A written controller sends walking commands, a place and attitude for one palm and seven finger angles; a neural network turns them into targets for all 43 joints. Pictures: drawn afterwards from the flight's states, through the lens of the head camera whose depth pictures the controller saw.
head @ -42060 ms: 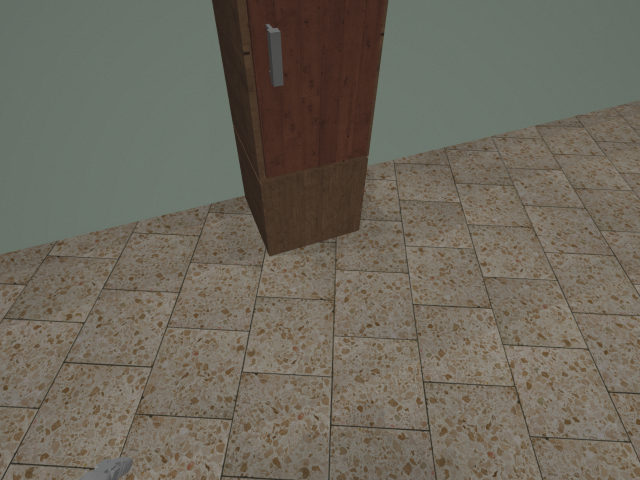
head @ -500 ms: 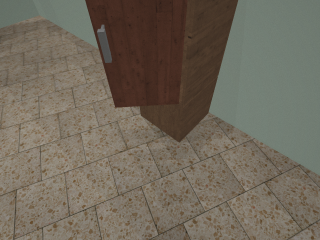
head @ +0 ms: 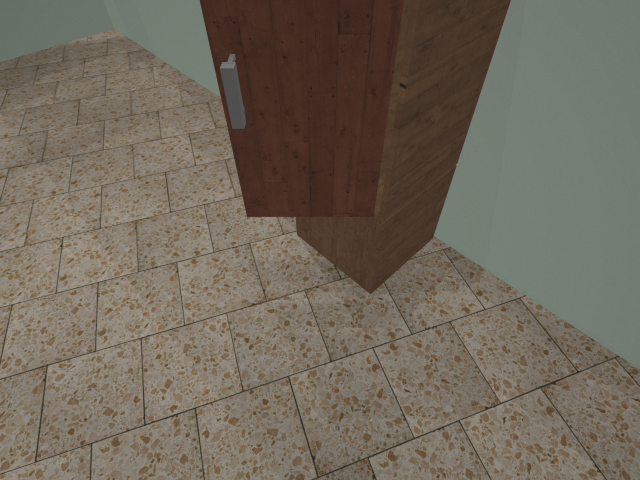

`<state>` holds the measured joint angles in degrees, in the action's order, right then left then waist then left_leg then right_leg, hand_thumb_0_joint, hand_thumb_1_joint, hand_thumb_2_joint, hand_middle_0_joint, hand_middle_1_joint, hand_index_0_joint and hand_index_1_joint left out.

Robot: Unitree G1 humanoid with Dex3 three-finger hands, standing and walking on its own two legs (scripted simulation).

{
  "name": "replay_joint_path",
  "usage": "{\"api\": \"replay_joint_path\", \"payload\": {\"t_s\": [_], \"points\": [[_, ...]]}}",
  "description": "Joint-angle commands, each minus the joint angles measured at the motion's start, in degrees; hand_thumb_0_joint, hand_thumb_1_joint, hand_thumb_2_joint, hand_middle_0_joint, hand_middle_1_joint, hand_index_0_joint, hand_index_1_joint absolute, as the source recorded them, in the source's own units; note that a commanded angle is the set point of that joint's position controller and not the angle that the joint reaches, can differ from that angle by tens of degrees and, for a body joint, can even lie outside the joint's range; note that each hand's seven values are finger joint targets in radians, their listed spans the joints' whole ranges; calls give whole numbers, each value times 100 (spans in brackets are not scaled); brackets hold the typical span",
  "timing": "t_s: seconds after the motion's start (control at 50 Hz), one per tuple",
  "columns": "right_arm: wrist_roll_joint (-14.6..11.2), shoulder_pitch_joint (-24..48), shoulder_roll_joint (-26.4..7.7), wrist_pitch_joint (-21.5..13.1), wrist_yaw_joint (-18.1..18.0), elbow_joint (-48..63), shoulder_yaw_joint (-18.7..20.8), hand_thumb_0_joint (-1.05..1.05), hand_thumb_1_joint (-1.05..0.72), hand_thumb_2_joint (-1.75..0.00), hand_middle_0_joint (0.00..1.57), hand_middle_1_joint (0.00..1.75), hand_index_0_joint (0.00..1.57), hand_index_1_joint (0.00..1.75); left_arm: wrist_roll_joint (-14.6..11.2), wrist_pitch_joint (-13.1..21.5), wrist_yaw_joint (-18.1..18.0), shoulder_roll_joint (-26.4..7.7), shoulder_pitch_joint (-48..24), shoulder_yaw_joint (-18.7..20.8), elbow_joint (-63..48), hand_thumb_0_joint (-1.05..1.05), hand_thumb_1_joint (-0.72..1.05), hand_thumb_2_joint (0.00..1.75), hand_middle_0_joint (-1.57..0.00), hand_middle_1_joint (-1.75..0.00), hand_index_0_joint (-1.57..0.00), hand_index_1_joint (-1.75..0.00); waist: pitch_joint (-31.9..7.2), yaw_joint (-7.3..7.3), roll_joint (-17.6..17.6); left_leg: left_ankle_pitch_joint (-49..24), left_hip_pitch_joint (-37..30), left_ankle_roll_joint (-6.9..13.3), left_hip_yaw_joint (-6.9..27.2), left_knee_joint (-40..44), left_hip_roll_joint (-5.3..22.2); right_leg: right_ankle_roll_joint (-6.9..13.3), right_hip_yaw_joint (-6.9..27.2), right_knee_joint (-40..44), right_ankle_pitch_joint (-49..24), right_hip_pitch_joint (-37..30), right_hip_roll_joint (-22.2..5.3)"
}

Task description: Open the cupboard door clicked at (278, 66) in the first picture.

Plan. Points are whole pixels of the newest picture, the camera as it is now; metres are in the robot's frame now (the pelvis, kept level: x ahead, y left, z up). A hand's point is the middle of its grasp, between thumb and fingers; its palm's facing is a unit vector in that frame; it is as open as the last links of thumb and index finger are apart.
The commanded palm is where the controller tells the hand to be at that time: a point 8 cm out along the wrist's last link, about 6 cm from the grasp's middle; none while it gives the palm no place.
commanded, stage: look again from close up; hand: left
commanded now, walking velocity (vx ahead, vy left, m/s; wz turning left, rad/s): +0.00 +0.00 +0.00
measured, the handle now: (235, 91) +0.81 +0.24 +0.06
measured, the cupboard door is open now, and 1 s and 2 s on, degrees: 46 46 46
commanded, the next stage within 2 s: shuffle to correct the standing spot in 0.48 s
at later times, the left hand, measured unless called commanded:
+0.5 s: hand out of the picture +0.00 +0.16 -0.17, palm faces +0.03 -0.99 -0.16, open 7.3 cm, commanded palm none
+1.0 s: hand out of the picture +0.03 +0.18 -0.19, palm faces +0.10 -0.99 -0.10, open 7.4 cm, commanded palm none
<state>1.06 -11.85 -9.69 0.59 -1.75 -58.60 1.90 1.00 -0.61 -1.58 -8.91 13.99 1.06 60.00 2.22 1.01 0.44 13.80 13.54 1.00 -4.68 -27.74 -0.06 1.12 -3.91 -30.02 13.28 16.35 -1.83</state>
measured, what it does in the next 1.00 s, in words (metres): walks ahead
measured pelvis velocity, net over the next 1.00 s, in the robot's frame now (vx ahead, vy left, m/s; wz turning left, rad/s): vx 0.10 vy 0.03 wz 0.03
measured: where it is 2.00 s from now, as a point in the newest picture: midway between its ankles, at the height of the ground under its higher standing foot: (331, 459)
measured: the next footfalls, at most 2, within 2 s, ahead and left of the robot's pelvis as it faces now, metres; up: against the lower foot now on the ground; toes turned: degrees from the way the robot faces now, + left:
right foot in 1.36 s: +0.37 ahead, -0.07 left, +0.00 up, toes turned -4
left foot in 1.76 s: +0.39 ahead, +0.12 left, +0.00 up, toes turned +8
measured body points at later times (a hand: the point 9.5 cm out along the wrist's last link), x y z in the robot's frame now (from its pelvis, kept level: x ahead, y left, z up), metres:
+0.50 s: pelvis +0.01 +0.01 +0.01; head +0.03 +0.00 +0.46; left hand +0.00 +0.22 -0.15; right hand -0.02 -0.19 -0.16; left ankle +0.01 +0.11 -0.74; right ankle +0.03 -0.10 -0.74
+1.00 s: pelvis +0.10 +0.03 -0.01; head +0.10 +0.06 +0.44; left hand +0.03 +0.23 -0.18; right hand +0.07 -0.18 -0.15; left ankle +0.04 +0.10 -0.74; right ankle +0.03 -0.09 -0.68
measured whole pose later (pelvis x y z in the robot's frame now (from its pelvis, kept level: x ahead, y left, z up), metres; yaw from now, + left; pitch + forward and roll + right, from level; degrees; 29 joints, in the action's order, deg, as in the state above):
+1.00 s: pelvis +0.10 +0.03 -0.01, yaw +2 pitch +0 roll -1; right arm 2.0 -22.7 -6.4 -4.4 -1.6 -62.8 1.1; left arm 1.5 0.4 -0.4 -6.8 23.6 2.6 66.0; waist -0.9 -0.4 -2.5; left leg 23.8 10.3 3.4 -7.9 -33.3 0.2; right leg 2.1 -4.5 -57.3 25.7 20.5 -2.7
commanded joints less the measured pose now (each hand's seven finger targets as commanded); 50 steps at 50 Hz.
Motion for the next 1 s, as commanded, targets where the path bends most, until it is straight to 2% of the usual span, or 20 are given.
{"api": "replay_joint_path", "payload": {"t_s": [0.0, 0.14, 0.36, 0.42, 0.56, 0.6, 0.66, 0.7, 0.72, 0.76, 0.78, 0.82, 0.84, 0.86, 0.88, 0.9, 0.92, 0.94, 0.96, 0.98], "points": [[-12, -464, -352, -61, 13, 78, -21, 0, -90, -90, 20, 30, 20, 30, -1, 111, 11, -603, 82, 48, -225, 0, 90, 90, -20, -30, -20, -30, -106, -119, -238, 35, -43, 72, 636, 729, 584, 128, 848, 952, 147, -55, -592], [-22, -545, -324, -134, 16, -149, -108, 0, -90, -90, 20, 30, 20, 30, -22, 167, 17, -546, 316, -15, 7, 0, 90, 90, -20, -30, -20, -30, 18, -72, -30, -15, -3, 62, 666, 972, 612, 91, 753, 1058, 77, -264, -521], [-30, -894, -185, -172, -4, -510, -176, 0, -90, -90, 20, 30, 20, 30, -46, 204, 1, -407, 567, -69, 299, 0, 90, 90, -20, -30, -20, -30, 219, -54, -65, 47, 40, 45, 633, 1117, 596, 91, 656, 1113, 18, -375, -484], [-37, -972, -160, -192, -18, -553, -179, 0, -90, -90, 20, 30, 20, 30, -47, 213, -8, -346, 654, -77, 339, 0, 90, 90, -20, -30, -20, -30, 164, -45, 43, -10, 32, 57, 647, 1122, 619, 101, 622, 1054, -145, -454, -460], [-41, -1098, -34, -241, -48, -663, -184, 0, -90, -90, 20, 30, 20, 30, -47, 238, -26, -214, 758, -88, 436, 0, 90, 90, -20, -30, -20, -30, 122, -50, -80, -349, -102, 71, 611, 1080, 639, 100, 590, 965, -450, -498, -468], [-8, -1273, -72, -214, -30, -705, -163, 0, -90, -90, 20, 30, 20, 30, -11, 223, -11, -246, 805, -43, 432, 0, 90, 90, -20, -30, -20, -30, 93, -65, -165, 614, 8, 111, 593, 1051, 578, 131, 499, 839, 490, -518, -418], [38, -1217, -111, -142, 17, -608, -87, 0, -90, -90, 20, 30, 20, 30, 44, 165, 41, -303, 893, 61, 333, 0, 90, 90, -20, -30, -20, -30, 562, -11, -150, 1856, 569, 227, 680, 950, 502, 189, 560, 863, 1877, -141, -412], [46, -1203, -43, -149, 34, -522, -73, 0, -90, -90, 20, 30, 20, 30, 55, 174, 64, -355, 1007, 120, 291, 0, 90, 90, -20, -30, -20, -30, 767, 33, -286, 1905, 907, 250, 606, 613, 371, 292, 743, 957, 2223, -130, -553], [45, -1168, -7, -142, 41, -449, -61, 0, -90, -90, 20, 30, 20, 30, 55, 180, 64, -390, 1126, 152, 297, 0, 90, 90, -20, -30, -20, -30, 827, 75, -509, 1861, 1152, 233, 470, 227, 237, 387, 953, 1090, 2491, -234, -663], [54, -1077, 127, -184, 74, -331, -70, 0, -90, -90, 20, 30, 20, 30, 20, 223, 47, -517, 1457, 233, 342, 0, 90, 90, -20, -30, -20, -30, 703, 153, -1008, 1231, 1468, 169, -2, -831, 51, 711, 1691, 1545, 2970, -554, -1207], [59, -996, 153, -210, 98, -257, -51, 0, -90, -90, 20, 30, 20, 30, 16, 261, 38, -565, 1574, 273, 356, 0, 90, 90, -20, -30, -20, -30, 597, 144, -1012, 1079, 1474, 160, -61, -1281, 104, 863, 1981, 1760, 2996, -585, -1483], [50, -930, 146, -252, 132, -160, -42, 0, -90, -90, 20, 30, 20, 30, 43, 321, 28, -559, 1463, 297, 301, 0, 90, 90, -20, -30, -20, -30, 630, 18, -848, 1159, 1361, 146, 2, -1387, 281, 997, 1960, 1683, 2553, -385, -1621], [40, -1079, 168, -291, 150, -207, -52, 0, -90, -90, 20, 30, 20, 30, 54, 336, 36, -536, 1270, 294, 244, 0, 90, 90, -20, -30, -20, -30, 610, -128, -623, 1062, 858, 136, -23, -932, 327, 939, 1612, 1366, 2181, -50, -1551], [30, -1468, 202, -334, 149, -355, -68, 0, -90, -90, 20, 30, 20, 30, 49, 333, 53, -463, 970, 275, 176, 0, 90, 90, -20, -30, -20, -30, 552, -368, -295, 776, -16, 144, -17, -163, 305, 744, 992, 782, 1774, 494, -1186], [53, -2089, -22, -379, 109, -588, -38, 0, -90, -90, 20, 30, 20, 30, 26, 323, 94, -231, 780, 226, 78, 0, 90, 90, -20, -30, -20, -30, 519, -555, 669, 790, -814, 341, 814, 595, 705, 453, 266, -437, 1381, 1180, -518], [119, -2902, -495, -432, 24, -821, 101, 0, -90, -90, 20, 30, 20, 30, 16, 337, 137, 81, 521, 169, -95, 0, 90, 90, -20, -30, -20, -30, 421, -799, 2121, 420, -1616, 783, 2608, 1435, 1939, 117, -555, -2286, 1481, 2315, 127], [98, -3093, -525, -403, -51, -899, 79, 0, -90, -90, 20, 30, 20, 30, 68, 379, 122, -136, 58, 165, -294, 0, 90, 90, -20, -30, -20, -30, 626, -849, 1695, -507, -1907, 1029, 2961, 1561, 2241, 171, -132, -3240, 1707, 2915, 68], [96, -2963, -363, -428, -91, -913, -2, 0, -90, -90, 20, 30, 20, 30, 85, 381, 117, -192, -47, 203, -238, 0, 90, 90, -20, -30, -20, -30, 876, -721, 1455, -1742, -1683, 967, 2663, 1458, 2223, 171, 136, -3824, 1354, 3150, -160], [70, -2639, -160, -472, -100, -808, -74, 0, -90, -90, 20, 30, 20, 30, 61, 386, 146, -176, 35, 230, -143, 0, 90, 90, -20, -30, -20, -30, 910, -534, 744, -2317, -1359, 1032, 2220, 1338, 2178, 165, 228, -4109, 1036, 3027, -330], [66, -2367, -140, -532, -100, -683, -106, 0, -90, -90, 20, 30, 20, 30, 59, 370, 187, -108, 94, 213, -87, 0, 90, 90, -20, -30, -20, -30, 875, -399, 352, -2605, -1232, 1042, 1852, 1317, 2065, 108, 237, -4220, 844, 2921, -394]]}}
